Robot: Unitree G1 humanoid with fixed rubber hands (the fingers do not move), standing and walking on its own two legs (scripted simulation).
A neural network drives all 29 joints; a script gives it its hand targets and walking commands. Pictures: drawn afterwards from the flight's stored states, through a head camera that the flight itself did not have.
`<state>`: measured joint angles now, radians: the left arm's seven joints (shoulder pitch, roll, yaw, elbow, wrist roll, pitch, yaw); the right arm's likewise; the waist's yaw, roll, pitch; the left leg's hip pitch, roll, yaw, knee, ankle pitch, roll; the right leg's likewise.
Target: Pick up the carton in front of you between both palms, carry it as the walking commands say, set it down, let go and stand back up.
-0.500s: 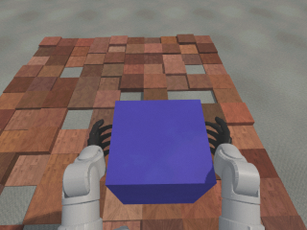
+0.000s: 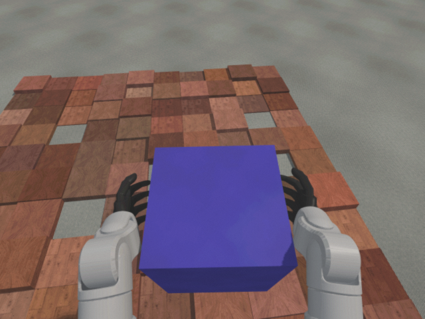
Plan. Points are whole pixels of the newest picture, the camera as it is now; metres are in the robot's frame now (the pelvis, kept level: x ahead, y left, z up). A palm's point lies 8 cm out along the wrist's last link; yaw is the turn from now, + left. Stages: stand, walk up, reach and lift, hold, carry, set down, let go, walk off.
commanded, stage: carry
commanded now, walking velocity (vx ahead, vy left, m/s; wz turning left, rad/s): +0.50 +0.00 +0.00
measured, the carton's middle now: (216, 226) +0.29 +0.00 +0.02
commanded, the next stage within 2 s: none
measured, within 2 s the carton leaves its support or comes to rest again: neither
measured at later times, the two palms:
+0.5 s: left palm (130, 112) +0.58 +0.20 +0.08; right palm (251, 106) +0.58 -0.10 +0.10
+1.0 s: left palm (132, 29) +1.03 +0.27 +0.12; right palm (219, 23) +1.06 -0.05 +0.12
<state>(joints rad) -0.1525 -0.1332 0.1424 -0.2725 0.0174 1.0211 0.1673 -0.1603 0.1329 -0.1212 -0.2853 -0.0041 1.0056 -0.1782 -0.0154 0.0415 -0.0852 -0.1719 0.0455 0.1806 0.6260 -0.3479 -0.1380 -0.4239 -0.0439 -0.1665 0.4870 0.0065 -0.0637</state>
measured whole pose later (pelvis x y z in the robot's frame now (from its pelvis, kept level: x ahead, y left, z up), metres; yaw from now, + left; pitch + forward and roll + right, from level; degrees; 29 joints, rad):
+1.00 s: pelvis +0.68 +0.09 -0.01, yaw +3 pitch +5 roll +2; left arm -0.63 -0.10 0.28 0.13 0.04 0.93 0.24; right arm -0.63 0.08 -0.34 0.12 -0.06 0.90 -0.23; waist 0.03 -0.05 -0.06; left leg -0.54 0.01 0.15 0.58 0.20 0.07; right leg -0.13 -0.05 -0.19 0.63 -0.35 -0.09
